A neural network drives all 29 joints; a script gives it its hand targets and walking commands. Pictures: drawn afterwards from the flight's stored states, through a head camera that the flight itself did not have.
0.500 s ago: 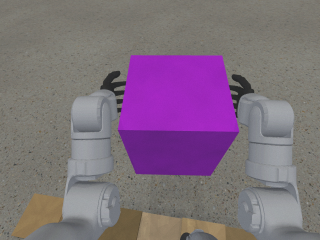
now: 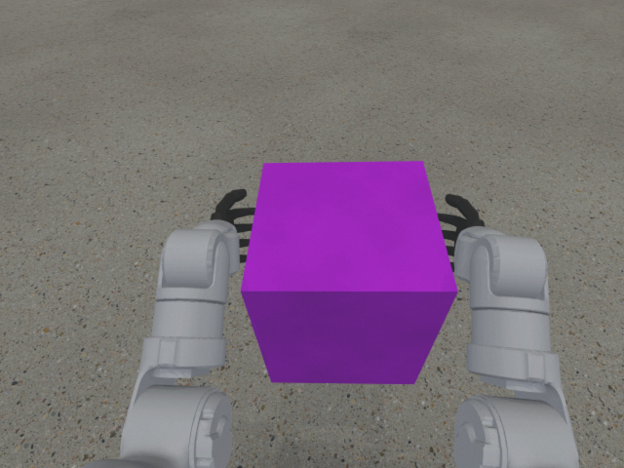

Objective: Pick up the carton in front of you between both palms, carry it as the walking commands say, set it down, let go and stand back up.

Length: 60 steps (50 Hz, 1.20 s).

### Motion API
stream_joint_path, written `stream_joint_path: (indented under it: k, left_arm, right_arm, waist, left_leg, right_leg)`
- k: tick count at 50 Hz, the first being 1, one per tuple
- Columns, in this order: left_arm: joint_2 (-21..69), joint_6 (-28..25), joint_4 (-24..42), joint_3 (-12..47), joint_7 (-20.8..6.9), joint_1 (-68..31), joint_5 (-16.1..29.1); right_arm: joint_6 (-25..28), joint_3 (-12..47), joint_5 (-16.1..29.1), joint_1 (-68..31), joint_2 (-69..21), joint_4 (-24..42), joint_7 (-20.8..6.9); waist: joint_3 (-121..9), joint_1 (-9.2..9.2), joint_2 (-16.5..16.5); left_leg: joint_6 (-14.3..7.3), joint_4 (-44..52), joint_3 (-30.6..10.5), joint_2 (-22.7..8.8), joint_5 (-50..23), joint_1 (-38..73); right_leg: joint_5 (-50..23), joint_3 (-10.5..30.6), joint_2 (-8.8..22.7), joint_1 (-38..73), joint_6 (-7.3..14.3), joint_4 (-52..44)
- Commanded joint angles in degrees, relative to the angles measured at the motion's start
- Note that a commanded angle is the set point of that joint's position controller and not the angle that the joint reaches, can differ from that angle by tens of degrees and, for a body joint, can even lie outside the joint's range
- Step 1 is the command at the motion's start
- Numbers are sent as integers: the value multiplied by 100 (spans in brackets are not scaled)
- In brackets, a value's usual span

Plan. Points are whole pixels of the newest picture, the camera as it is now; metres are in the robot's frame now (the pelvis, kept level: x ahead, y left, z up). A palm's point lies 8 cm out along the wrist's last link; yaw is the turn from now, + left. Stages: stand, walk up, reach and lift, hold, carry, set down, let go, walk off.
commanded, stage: carry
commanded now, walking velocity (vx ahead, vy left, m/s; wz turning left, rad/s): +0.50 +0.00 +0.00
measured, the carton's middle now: (342, 278) +0.36 +0.02 +0.05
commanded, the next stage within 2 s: none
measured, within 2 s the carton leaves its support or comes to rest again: neither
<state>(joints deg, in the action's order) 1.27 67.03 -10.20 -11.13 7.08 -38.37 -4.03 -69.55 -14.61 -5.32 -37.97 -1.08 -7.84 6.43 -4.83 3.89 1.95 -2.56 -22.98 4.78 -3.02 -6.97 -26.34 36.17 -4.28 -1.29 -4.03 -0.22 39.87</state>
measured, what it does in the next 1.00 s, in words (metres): walks ahead: right foot, then left foot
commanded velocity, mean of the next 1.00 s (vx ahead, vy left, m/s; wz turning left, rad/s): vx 0.41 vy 0.00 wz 0.00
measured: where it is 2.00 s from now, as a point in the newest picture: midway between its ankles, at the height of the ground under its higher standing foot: (313, 333)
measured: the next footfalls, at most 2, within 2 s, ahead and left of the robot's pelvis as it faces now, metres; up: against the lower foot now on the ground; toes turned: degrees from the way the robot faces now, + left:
right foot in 0.52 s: +0.50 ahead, -0.01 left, +0.00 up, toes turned -3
left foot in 1.00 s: +0.75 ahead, +0.20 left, +0.00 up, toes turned -4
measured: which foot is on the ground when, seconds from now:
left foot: down 0.00-0.54, up 0.56-0.98, down 1.00-1.00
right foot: down 0.00-0.02, up 0.04-0.50, down 0.52-1.00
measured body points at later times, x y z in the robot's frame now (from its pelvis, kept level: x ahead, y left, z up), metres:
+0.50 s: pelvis +0.30 +0.04 -0.03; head +0.32 +0.05 +0.42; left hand +0.66 +0.19 +0.08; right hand +0.66 -0.11 +0.08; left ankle +0.12 +0.08 -0.74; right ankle +0.46 -0.02 -0.73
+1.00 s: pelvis +0.59 +0.09 -0.01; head +0.60 +0.08 +0.44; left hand +0.95 +0.26 +0.11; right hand +0.97 -0.04 +0.10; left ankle +0.72 +0.19 -0.74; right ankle +0.46 -0.01 -0.74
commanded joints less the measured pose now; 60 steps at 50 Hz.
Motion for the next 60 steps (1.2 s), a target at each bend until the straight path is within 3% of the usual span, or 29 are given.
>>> stream_joint_path:
  k: [1, 2, 3, 4, 5, 7, 9, 13, 21, 23, 25, 26, 27, 28, 29, 31, 32, 36, 42, 46, 48, 49, 50, 51, 52, 53, 56, 58, 60]
  left_arm:
    - [6573, -100, 19, 3641, -1569, -3678, 2571]
    - [6561, -76, -135, 3512, -1557, -3644, 2541]
    - [6634, -107, -14, 3501, -1541, -3786, 2564]
    - [6788, -161, 184, 3608, -1509, -4155, 2615]
    - [6967, -211, 378, 3685, -1464, -4354, 2665]
    - [7104, -278, 708, 3740, -1345, -4296, 2675]
    - [7112, -339, 929, 3807, -1224, -3944, 2600]
    - [6828, -441, 1071, 3975, -1099, -3163, 2338]
    - [5973, -451, 1488, 4098, -1076, -2967, 2042]
    - [5685, -336, 1422, 3980, -1063, -2875, 1968]
    - [5416, -214, 1254, 3799, -1086, -2734, 1898]
    - [5341, -163, 1148, 3692, -1126, -2643, 1874]
    - [5210, -114, 969, 3587, -1159, -2671, 1850]
    - [5268, -86, 634, 3470, -1190, -2424, 1850]
    - [5415, -68, 625, 3495, -1240, -2417, 1935]
    - [5898, -84, 915, 3739, -1361, -3263, 2316]
    - [6103, -94, 1076, 3862, -1406, -3647, 2520]
    - [6366, -72, 1426, 3964, -1447, -4243, 2894]
    - [6107, 100, 948, 3612, -1484, -3590, 2649]
    - [6071, 98, 581, 3435, -1554, -3440, 2418]
    - [6092, 74, 461, 3388, -1562, -3386, 2356]
    - [6109, 62, 406, 3381, -1560, -3404, 2353]
    - [6119, 45, 324, 3386, -1557, -3437, 2343]
    - [6141, 43, 311, 3396, -1554, -3500, 2358]
    - [6291, 62, 254, 3358, -1543, -3601, 2378]
    - [6337, 53, 347, 3405, -1535, -3609, 2407]
    - [6711, -32, 1037, 3710, -1437, -4251, 2696]
    - [6742, -52, 1388, 3825, -1317, -4237, 2741]
    - [6608, -47, 1634, 3911, -1224, -4056, 2678]
  right_arm:
    - [218, 3246, 2021, -3184, -5750, -382, -1422]
    - [269, 3113, 1938, -3086, -5657, -593, -1433]
    - [350, 3210, 2010, -3214, -5804, -429, -1453]
    - [414, 3312, 2177, -3575, -6075, -87, -1482]
    - [472, 3485, 2409, -4081, -6312, 327, -1501]
    - [538, 3769, 2770, -4600, -6585, 951, -1489]
    - [589, 3975, 2901, -4476, -6683, 1225, -1452]
    - [663, 4224, 2829, -3680, -6558, 1264, -1432]
    - [732, 4638, 2972, -3549, -6075, 1566, -1487]
    - [653, 4605, 2978, -3440, -5890, 1437, -1468]
    - [553, 4524, 2949, -3366, -5744, 1243, -1459]
    - [506, 4475, 2924, -3486, -5688, 1175, -1458]
    - [429, 4435, 2890, -3540, -5757, 1040, -1459]
    - [353, 4288, 2834, -3425, -5714, 867, -1438]
    - [340, 4236, 2766, -3505, -5742, 768, -1416]
    - [362, 4061, 2655, -3733, -5977, 715, -1366]
    - [371, 3998, 2592, -3782, -6048, 742, -1326]
    - [372, 3947, 2484, -3844, -6111, 923, -1152]
    - [235, 3963, 2321, -3527, -6025, 748, -1048]
    - [220, 3999, 2360, -3719, -6154, 543, -1146]
    - [214, 3978, 2418, -3787, -6202, 438, -1205]
    - [219, 3947, 2430, -3750, -6230, 365, -1235]
    - [225, 3885, 2418, -3707, -6211, 279, -1269]
    - [243, 3794, 2384, -3681, -6144, 220, -1297]
    - [288, 3713, 2341, -3711, -6119, 118, -1300]
    - [342, 3733, 2417, -3575, -6221, 194, -1306]
    - [435, 3894, 2663, -4338, -6515, 1121, -1269]
    - [407, 4008, 2720, -4445, -6473, 1539, -1217]
    - [353, 4097, 2708, -4266, -6343, 1767, -1191]
  waist:
    - [-2467, -439, 989]
    - [-2860, -604, 1687]
    - [-2801, -742, 1708]
    - [-2508, -680, 1026]
    - [-2289, -637, 603]
    - [-2311, -549, 418]
    - [-2521, -535, 442]
    - [-2538, -712, 382]
    - [-1820, -964, 377]
    - [-1874, -841, 495]
    - [-2349, -384, 592]
    - [-2622, -149, 222]
    - [-3128, -262, -1056]
    - [-3439, 11, -1792]
    - [-3102, -18, -1209]
    - [-2397, -209, -394]
    - [-2268, -291, -262]
    - [-2138, -372, -530]
    - [-1965, -171, -856]
    - [-1739, -77, -1056]
    - [-1789, -172, -1155]
    - [-1912, -377, -1020]
    - [-2102, -532, -828]
    - [-2614, -594, 65]
    - [-3093, -626, 961]
    - [-3236, -677, 979]
    - [-2843, -487, 522]
    - [-3004, -472, 599]
    - [-3210, -490, 706]
  left_leg:
    - [10, -1663, -1066, -1231, -2574, 4371]
    - [-736, -1286, -2662, -1770, -1556, 4986]
    - [-1141, -444, -3578, -1980, 313, 4711]
    - [-1011, -127, -3325, -1704, 962, 4143]
    - [-936, -82, -2988, -1595, 700, 3603]
    - [-916, 38, -2353, -1400, 528, 2971]
    - [-882, -61, -1897, -1192, 240, 3018]
    - [-872, -287, -1574, -1039, -796, 3761]
    - [-590, -300, -827, -545, -2681, 3916]
    - [-438, -573, -559, -505, -3675, 3612]
    - [-135, -1793, -225, -515, -3793, 3032]
    - [-29, -2805, -149, -411, -2298, 2001]
    - [187, -4058, -167, 16, 1771, 314]
    - [340, -5561, -383, 854, 3975, -1158]
    - [140, -5803, -748, 506, 3630, -1616]
    - [74, -5256, -704, 208, 3092, -1628]
    - [105, -4862, -715, 56, 2921, -1423]
    - [290, -3536, -352, -78, 2517, -988]
    - [396, -1742, 68, -13, 1384, -1232]
    - [363, -820, 427, 373, 785, -872]
    - [308, -101, 617, 534, 275, 1]
    - [271, 550, 733, 525, -434, 977]
    - [231, 609, 439, 79, -1272, 2158]
    - [-165, -498, -775, -1256, -4511, 3922]
    - [-1082, -935, -1741, -2060, -6035, 5251]
    - [-1185, -599, -1779, -2046, -5143, 4916]
    - [-733, 62, -1129, -1542, -2498, 3823]
    - [-634, 189, -710, -1332, -2028, 3401]
    - [-619, -2, -408, -1234, -2172, 3375]
  right_leg:
    - [-391, 104, 284, -2299, 110, 2829]
    - [-106, 362, -101, -3368, -17, 3868]
    - [-277, 443, -76, -4036, -9, 4375]
    - [-603, 534, 164, -4098, 50, 4177]
    - [-950, 526, 300, -4032, 41, 3940]
    - [-1311, 523, 516, -3709, 12, 3402]
    - [-1677, 424, 522, -3776, -40, 3202]
    - [-2047, 216, 475, -4637, -72, 2652]
    - [-3527, -473, -12, -3955, 320, -190]
    - [-3904, -658, -273, -2817, 527, -913]
    - [-4106, -699, -298, -906, 623, -1487]
    - [-4063, -161, 197, 448, 661, -1456]
    - [-5834, 1798, 1917, 2179, 1197, -610]
    - [-4629, 3731, 2476, 2918, 2120, -1295]
    - [-3828, 3584, 2243, 2512, 1954, -1610]
    - [-3971, 2610, 1899, 1389, 1502, -1844]
    - [-3708, 2320, 1814, 921, 1353, -2015]
    - [-3590, 1524, 1614, 327, 1254, -2534]
    - [-5153, 688, 1300, 1270, 963, -2413]
    - [-6741, 72, 1031, 1487, 695, -1748]
    - [-6723, -144, 910, 1228, 504, -1181]
    - [-6591, -335, 827, 787, 315, -595]
    - [-5879, -269, 820, 66, 79, -71]
    - [-3398, -137, 689, -1353, -120, 926]
    - [-295, 156, 96, -2702, -206, 1795]
    - [102, 483, 153, -2797, -156, 1947]
    - [-276, 515, 465, -2390, -49, 537]
    - [-843, 237, 282, -1663, -82, -97]
    - [-1385, 79, 251, -1368, -78, -468]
